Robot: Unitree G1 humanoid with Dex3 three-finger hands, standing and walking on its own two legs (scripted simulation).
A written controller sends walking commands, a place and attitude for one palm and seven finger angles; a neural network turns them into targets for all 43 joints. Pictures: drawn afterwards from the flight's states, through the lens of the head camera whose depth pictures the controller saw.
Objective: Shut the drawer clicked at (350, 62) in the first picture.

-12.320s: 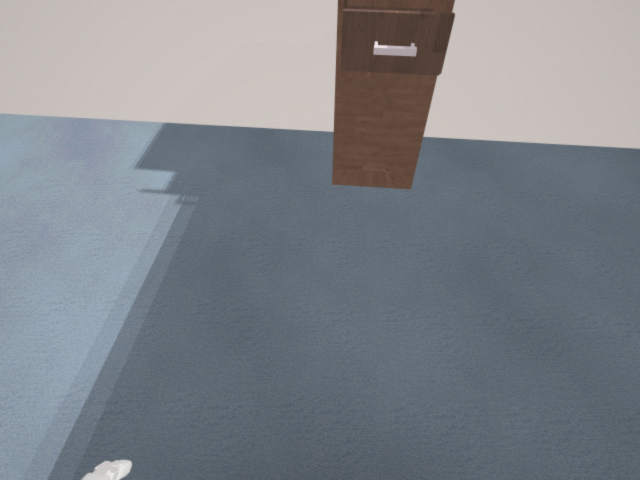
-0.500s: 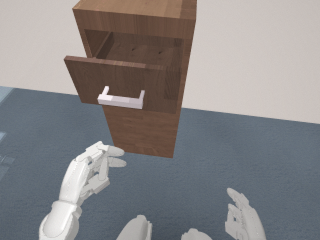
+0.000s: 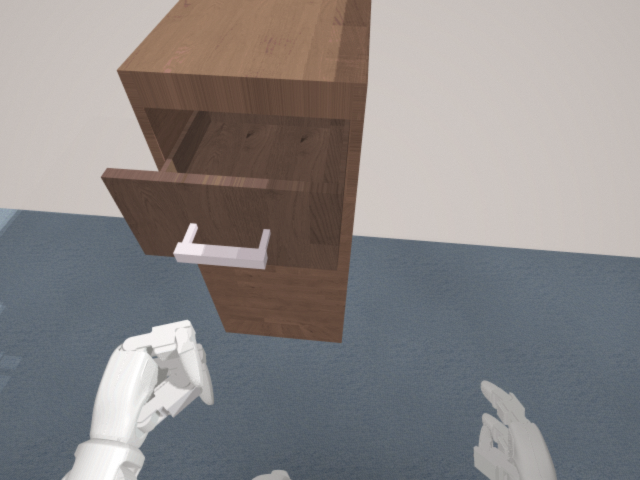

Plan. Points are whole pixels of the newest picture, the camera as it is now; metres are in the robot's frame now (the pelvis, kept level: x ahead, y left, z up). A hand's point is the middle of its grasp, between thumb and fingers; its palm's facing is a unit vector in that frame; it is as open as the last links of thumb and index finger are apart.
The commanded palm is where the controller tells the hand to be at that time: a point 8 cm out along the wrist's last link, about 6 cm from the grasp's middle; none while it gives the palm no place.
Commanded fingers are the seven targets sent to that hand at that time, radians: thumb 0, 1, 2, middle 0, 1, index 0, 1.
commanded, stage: raise the hand and make a fist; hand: left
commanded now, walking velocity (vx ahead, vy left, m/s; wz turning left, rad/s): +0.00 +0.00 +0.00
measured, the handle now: (225, 244) +0.44 +0.17 +0.02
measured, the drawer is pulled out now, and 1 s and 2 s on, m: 0.17 0.17 0.17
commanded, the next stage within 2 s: bring the fist close to the handle in 0.72 s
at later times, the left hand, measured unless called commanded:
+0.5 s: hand (198, 350) +0.23 +0.14 +0.11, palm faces -0.05 -1.00 -0.05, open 3.3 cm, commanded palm +0.21 +0.19 +0.12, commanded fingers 0.00 0.90 0.90 -1.40 -1.60 -1.40 -1.60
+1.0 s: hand (211, 349) +0.24 +0.13 +0.10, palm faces -0.07 -1.00 -0.03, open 3.3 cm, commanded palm +0.23 +0.19 +0.10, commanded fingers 0.00 0.90 0.90 -1.40 -1.60 -1.40 -1.60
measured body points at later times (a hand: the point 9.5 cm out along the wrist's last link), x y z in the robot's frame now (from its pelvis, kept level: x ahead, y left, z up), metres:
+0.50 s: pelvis +0.00 -0.01 +0.02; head +0.01 -0.02 +0.47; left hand +0.23 +0.19 +0.12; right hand +0.17 -0.25 -0.05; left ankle +0.02 +0.08 -0.69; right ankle -0.03 -0.09 -0.69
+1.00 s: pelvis -0.01 -0.01 +0.02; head +0.00 -0.02 +0.47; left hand +0.23 +0.18 +0.11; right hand +0.17 -0.24 -0.06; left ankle +0.02 +0.08 -0.69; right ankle -0.03 -0.09 -0.69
